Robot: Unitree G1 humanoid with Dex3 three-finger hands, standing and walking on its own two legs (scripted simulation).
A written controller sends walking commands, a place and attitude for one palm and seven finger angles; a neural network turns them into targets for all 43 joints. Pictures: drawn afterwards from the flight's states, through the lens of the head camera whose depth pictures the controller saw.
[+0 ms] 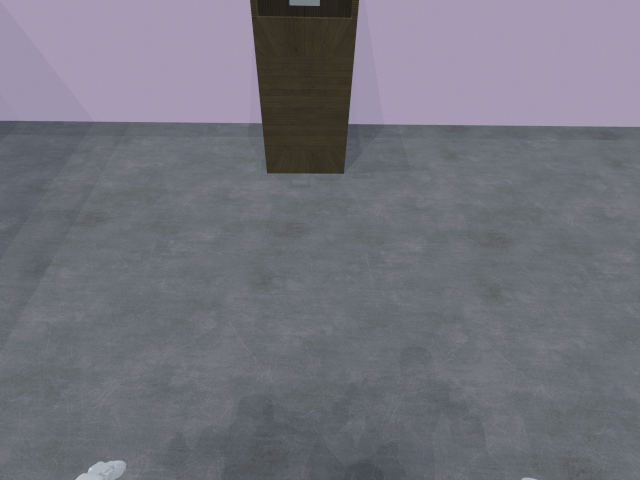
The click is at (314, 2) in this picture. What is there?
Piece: drawer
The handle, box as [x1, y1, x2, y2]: [289, 0, 319, 5]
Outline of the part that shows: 289,0 289,4 294,5 319,5 319,0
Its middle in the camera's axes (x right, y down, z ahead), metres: -0.06 -0.85 +1.36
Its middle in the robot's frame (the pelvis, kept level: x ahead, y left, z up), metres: +1.59 +0.14 +0.03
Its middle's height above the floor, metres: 0.80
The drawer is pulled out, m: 0.00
